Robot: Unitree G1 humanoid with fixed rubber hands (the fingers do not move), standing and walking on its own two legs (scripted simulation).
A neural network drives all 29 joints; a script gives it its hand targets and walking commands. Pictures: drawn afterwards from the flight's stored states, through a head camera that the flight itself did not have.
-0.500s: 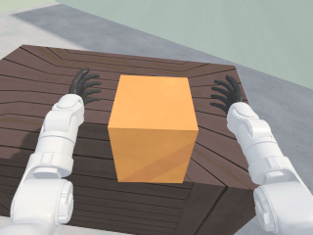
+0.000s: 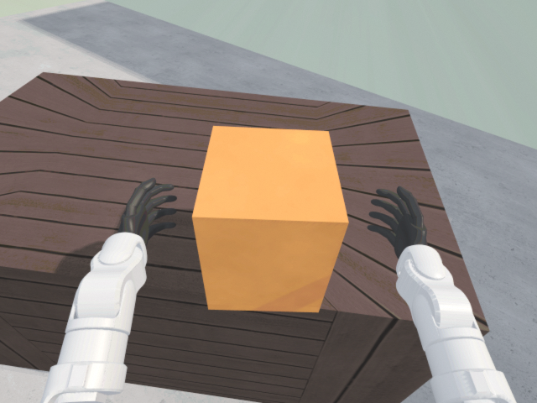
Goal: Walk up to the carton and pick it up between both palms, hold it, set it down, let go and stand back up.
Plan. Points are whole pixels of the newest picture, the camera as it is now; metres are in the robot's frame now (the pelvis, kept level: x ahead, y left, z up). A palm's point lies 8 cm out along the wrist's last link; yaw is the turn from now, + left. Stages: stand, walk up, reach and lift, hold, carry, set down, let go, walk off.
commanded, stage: set down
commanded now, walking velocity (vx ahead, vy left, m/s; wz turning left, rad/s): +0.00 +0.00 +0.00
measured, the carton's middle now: (267, 221) +0.42 +0.02 +0.04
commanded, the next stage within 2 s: let go in 1.88 s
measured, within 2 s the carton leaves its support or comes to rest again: neither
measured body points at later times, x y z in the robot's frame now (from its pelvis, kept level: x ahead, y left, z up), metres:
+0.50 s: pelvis +0.02 +0.00 +0.00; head +0.02 +0.01 +0.45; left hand +0.28 +0.21 +0.05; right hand +0.28 -0.20 +0.05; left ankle +0.03 +0.11 -0.75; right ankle +0.01 -0.11 -0.75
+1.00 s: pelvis +0.03 +0.00 +0.00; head +0.02 +0.01 +0.45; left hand +0.23 +0.22 -0.01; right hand +0.23 -0.20 +0.00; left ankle +0.03 +0.11 -0.75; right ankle +0.01 -0.11 -0.75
